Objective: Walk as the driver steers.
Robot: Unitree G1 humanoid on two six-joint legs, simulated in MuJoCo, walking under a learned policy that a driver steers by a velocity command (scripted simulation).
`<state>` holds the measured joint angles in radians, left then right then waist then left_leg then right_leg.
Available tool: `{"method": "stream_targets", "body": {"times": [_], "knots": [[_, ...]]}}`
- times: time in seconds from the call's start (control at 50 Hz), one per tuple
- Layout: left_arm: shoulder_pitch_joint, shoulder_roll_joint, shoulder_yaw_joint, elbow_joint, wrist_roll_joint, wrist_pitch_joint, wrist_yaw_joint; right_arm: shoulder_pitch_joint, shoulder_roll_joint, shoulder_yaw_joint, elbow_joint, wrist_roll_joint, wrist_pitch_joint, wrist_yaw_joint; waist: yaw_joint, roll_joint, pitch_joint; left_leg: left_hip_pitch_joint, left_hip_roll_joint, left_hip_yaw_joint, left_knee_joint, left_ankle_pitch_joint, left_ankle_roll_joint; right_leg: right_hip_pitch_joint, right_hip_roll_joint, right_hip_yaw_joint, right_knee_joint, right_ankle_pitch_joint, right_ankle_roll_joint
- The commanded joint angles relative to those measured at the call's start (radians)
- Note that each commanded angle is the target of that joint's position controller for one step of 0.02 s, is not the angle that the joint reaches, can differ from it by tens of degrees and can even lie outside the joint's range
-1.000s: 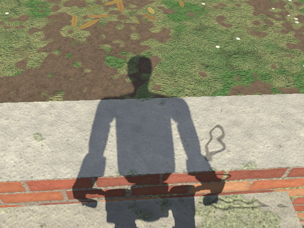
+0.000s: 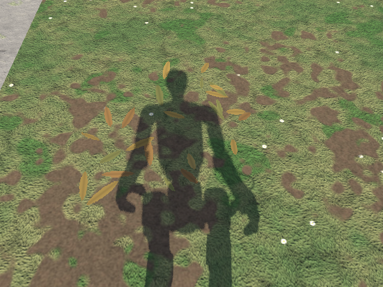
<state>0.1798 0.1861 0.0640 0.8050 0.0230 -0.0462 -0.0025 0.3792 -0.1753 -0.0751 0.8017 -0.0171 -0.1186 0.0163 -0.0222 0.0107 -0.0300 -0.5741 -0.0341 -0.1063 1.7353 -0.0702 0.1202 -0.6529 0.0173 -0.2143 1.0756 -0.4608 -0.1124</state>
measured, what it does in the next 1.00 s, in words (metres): climbs, turning left: left foot, then right foot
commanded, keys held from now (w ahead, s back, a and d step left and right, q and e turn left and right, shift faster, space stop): w+q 0.62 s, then q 0.14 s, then e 0.24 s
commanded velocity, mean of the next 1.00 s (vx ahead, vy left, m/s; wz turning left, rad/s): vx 0.40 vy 0.00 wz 0.39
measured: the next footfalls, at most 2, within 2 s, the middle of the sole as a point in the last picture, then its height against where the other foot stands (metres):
left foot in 0.40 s outside the picture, level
right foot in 0.88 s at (163, 224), level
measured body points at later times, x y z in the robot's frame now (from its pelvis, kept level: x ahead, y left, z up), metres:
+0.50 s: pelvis +0.29 +0.06 +0.07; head +0.32 +0.06 +0.52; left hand +0.29 +0.33 -0.05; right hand +0.48 -0.16 -0.04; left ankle +0.33 +0.12 -0.65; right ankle +0.16 -0.09 -0.54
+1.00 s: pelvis +0.54 +0.09 +0.07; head +0.58 +0.09 +0.52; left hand +0.57 +0.37 -0.03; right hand +0.72 -0.13 -0.06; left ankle +0.38 +0.14 -0.57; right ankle +0.68 +0.07 -0.65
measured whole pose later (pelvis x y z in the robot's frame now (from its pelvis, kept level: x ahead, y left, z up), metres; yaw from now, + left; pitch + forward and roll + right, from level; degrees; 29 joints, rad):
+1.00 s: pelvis +0.54 +0.09 +0.07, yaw +25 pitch +1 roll +1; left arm 0.19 0.21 0.02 0.72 0.00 -0.05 0.00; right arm 0.31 -0.27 -0.05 0.77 -0.03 -0.03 -0.01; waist -0.02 0.02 0.06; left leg -0.33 -0.11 -0.06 1.15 -0.48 0.01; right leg -0.46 0.05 -0.02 0.52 -0.08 -0.07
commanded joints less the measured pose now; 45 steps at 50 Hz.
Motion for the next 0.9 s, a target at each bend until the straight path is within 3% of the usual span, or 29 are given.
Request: {"method": "stream_targets", "body": {"times": [0.02,0.04,0.06,0.08,0.1,0.12,0.18,0.24,0.28,0.32,0.34,0.38,0.4,0.42,0.44,0.46,0.48,0.5,0.52,0.54,0.58,0.62,0.64,0.7,0.76,0.82,0.86,0.88,0.9], "knots": [[0.071,-0.086,-0.02,0.085,0.027,-0.069,-0.009,-0.02,0.106,0.05,-0.155,-0.008,0.029,-0.021,-0.073,0.05,0.053,-0.338,0.037,-0.08,0.208,-0.043,0.04,0.154,-0.272,0.507,-0.635,0.094,-0.062],[0.082,-0.091,-0.022,0.11,0.026,-0.084,-0.013,-0.003,0.106,0.052,-0.144,0.0,0.049,-0.024,-0.088,0.02,0.074,-0.364,0.029,-0.094,0.179,-0.069,0.039,0.148,-0.259,0.423,-0.658,0.139,-0.043],[0.056,-0.063,-0.021,0.093,0.019,-0.092,-0.014,0.012,0.078,0.049,-0.132,0.004,0.062,-0.024,-0.099,0.013,0.1,-0.324,0.043,-0.098,-0.001,-0.066,0.022,0.115,-0.243,0.322,-0.705,0.148,-0.029],[0.027,-0.039,-0.019,0.085,0.01,-0.103,-0.012,-0.033,0.04,0.039,-0.141,-0.008,0.07,-0.026,-0.099,0.004,0.109,-0.277,0.043,-0.086,-0.139,0.023,0.001,0.09,-0.235,0.257,-0.768,0.199,-0.006],[0.024,0.025,-0.009,0.08,-0.004,-0.115,-0.016,-0.098,-0.021,0.022,-0.166,-0.014,0.079,-0.016,-0.086,0.003,0.108,-0.221,0.041,-0.02,-0.285,0.045,-0.018,0.081,-0.213,0.195,-0.836,0.344,-0.004],[0.057,0.064,-0.001,0.085,-0.011,-0.126,-0.013,-0.141,-0.05,0.013,-0.17,-0.014,0.081,-0.007,-0.067,-0.006,0.098,-0.187,0.048,0.024,-0.419,0.101,-0.031,0.134,-0.195,0.135,-0.867,0.44,-0.01],[0.143,0.118,0.014,0.083,-0.016,-0.144,0.005,-0.199,-0.044,0.01,-0.135,0.007,0.078,0.023,-0.011,-0.047,0.033,-0.118,0.077,0.146,-0.707,0.17,-0.038,0.372,-0.171,0.049,-0.92,0.568,-0.016],[0.211,0.131,0.024,0.065,-0.005,-0.133,0.019,-0.328,-0.026,0.012,-0.158,0.015,0.08,0.04,0.056,-0.09,0.063,-0.095,0.082,0.194,-0.965,0.106,-0.026,0.599,-0.209,0.023,-0.968,0.592,-0.005],[0.246,0.125,0.022,0.059,-0.01,-0.108,0.033,-0.366,-0.028,0.011,-0.175,-0.005,0.084,0.039,0.075,-0.113,0.068,-0.085,0.058,0.23,-1.079,0.025,-0.019,0.728,-0.239,-0.006,-0.907,0.734,0.003],[0.273,0.147,0.025,0.057,-0.008,-0.083,0.047,-0.348,-0.042,0.006,-0.184,-0.021,0.092,0.034,0.063,-0.14,0.046,-0.021,0.012,0.268,-1.124,-0.068,0.007,0.808,-0.273,-0.035,-0.796,1.04,0.016],[0.278,0.166,0.031,0.051,-0.004,-0.068,0.051,-0.315,-0.062,-0.003,-0.176,-0.02,0.092,0.03,0.052,-0.161,0.025,0.023,-0.018,0.286,-1.129,-0.129,0.029,0.832,-0.281,-0.045,-0.719,1.172,0.018],[0.279,0.205,0.043,0.038,-0.001,-0.035,0.051,-0.16,-0.116,-0.028,-0.138,-0.021,0.079,0.028,-0.015,-0.15,-0.031,0.19,-0.076,0.277,-1.21,-0.207,0.073,0.811,-0.288,-0.055,-0.456,1.24,0.016],[0.247,0.213,0.045,0.016,-0.009,-0.027,0.048,-0.019,-0.139,-0.044,-0.098,-0.03,0.067,0.021,-0.092,-0.099,-0.093,0.409,-0.07,0.218,-1.281,-0.169,0.098,0.667,-0.267,-0.066,-0.242,1.067,0.03],[0.245,0.147,0.03,-0.038,-0.021,-0.029,0.042,0.065,-0.226,-0.068,-0.099,-0.043,0.064,0.012,-0.107,0.021,-0.185,0.712,0.129,-0.077,-1.252,-0.334,0.16,0.32,-0.218,-0.05,0.039,0.67,0.059],[0.172,0.109,0.023,-0.126,-0.027,-0.043,0.026,0.027,-0.311,-0.088,-0.121,-0.022,0.064,0.008,-0.068,0.212,-0.184,0.837,0.341,-0.613,-1.392,-0.255,0.319,-0.062,0.026,0.054,0.377,-0.047,0.115],[0.069,0.138,0.027,-0.158,-0.013,-0.059,0.012,0.045,-0.277,-0.081,-0.134,-0.006,0.073,0.0,-0.099,0.058,-0.152,0.822,0.332,-0.576,-1.436,-0.161,0.309,-0.185,-0.027,0.238,0.422,0.019,0.109],[0.034,0.126,0.018,-0.175,-0.021,-0.077,0.002,0.004,-0.237,-0.068,-0.133,0.006,0.074,-0.009,-0.071,0.013,-0.08,0.705,0.319,-0.446,-1.441,-0.05,0.279,-0.171,-0.068,0.254,0.371,0.118,0.107],[0.057,0.128,0.017,-0.166,-0.016,-0.083,0.002,-0.033,-0.2,-0.054,-0.134,0.007,0.069,-0.011,-0.018,-0.055,-0.035,0.581,0.277,-0.35,-1.45,0.04,0.228,-0.105,-0.102,0.255,0.273,0.162,0.109],[0.058,0.135,0.017,-0.168,0.006,-0.071,0.003,-0.061,-0.174,-0.042,-0.14,0.009,0.06,-0.014,0.013,-0.071,-0.014,0.5,0.239,-0.298,-1.462,0.094,0.201,-0.064,-0.118,0.261,0.219,0.153,0.122],[0.079,0.135,0.015,-0.165,0.018,-0.05,0.001,-0.076,-0.16,-0.031,-0.144,0.015,0.053,-0.016,0.037,-0.061,-0.019,0.446,0.21,-0.256,-1.477,0.125,0.186,-0.021,-0.122,0.258,0.196,0.152,0.136],[0.09,0.127,0.008,-0.162,0.033,-0.017,-0.005,-0.055,-0.174,-0.025,-0.134,0.016,0.036,-0.015,0.05,-0.029,-0.006,0.408,0.178,-0.216,-1.497,0.177,0.177,-0.022,-0.129,0.244,0.106,0.149,0.157],[0.027,0.115,-0.004,-0.183,0.028,-0.003,-0.008,-0.015,-0.195,-0.025,-0.116,0.008,0.032,-0.017,0.035,0.009,0.028,0.381,0.15,-0.188,-1.517,0.189,0.168,-0.059,-0.134,0.226,0.01,0.214,0.171],[-0.007,0.106,-0.009,-0.191,0.027,0.002,-0.01,0.0,-0.199,-0.023,-0.108,0.005,0.033,-0.016,0.025,0.016,0.049,0.37,0.136,-0.168,-1.505,0.287,0.156,-0.06,-0.129,0.217,-0.057,0.257,0.174],[-0.106,0.089,-0.026,-0.217,0.018,0.0,-0.001,0.052,-0.215,-0.024,-0.084,0.013,0.042,-0.019,-0.015,0.047,0.029,0.417,0.093,-0.114,-1.414,0.575,0.102,-0.022,-0.079,0.194,-0.225,0.369,0.168],[-0.183,0.106,-0.031,-0.24,0.003,-0.006,0.011,0.094,-0.226,-0.026,-0.07,0.015,0.06,-0.03,-0.054,0.069,0.007,0.497,0.086,-0.138,-1.34,0.614,0.074,-0.009,-0.035,0.195,-0.335,0.421,0.153],[-0.101,0.115,-0.027,-0.209,0.008,-0.027,0.008,0.057,-0.209,-0.014,-0.076,0.002,0.057,-0.036,-0.028,0.09,-0.016,0.511,0.105,-0.139,-1.285,0.591,0.026,0.163,-0.013,0.192,-0.482,0.462,0.098],[0.063,0.143,-0.012,-0.149,0.016,-0.044,0.01,0.015,-0.221,-0.016,-0.072,0.009,0.048,-0.037,0.06,0.071,-0.038,0.514,0.088,-0.124,-1.138,0.657,-0.017,0.355,0.012,0.179,-0.618,0.54,0.048],[0.158,0.169,-0.004,-0.121,0.019,-0.06,0.013,0.017,-0.212,-0.014,-0.079,0.014,0.042,-0.033,0.096,0.032,-0.086,0.458,0.039,-0.097,-0.991,0.506,-0.038,0.514,-0.052,0.224,-0.627,0.75,0.028],[0.249,0.23,0.001,-0.12,0.027,-0.067,0.014,0.099,-0.148,-0.001,-0.101,0.02,0.04,-0.035,0.082,-0.143,-0.221,0.317,-0.057,-0.015,-0.692,-0.07,-0.072,0.742,-0.304,0.463,-0.505,1.348,-0.057]]}}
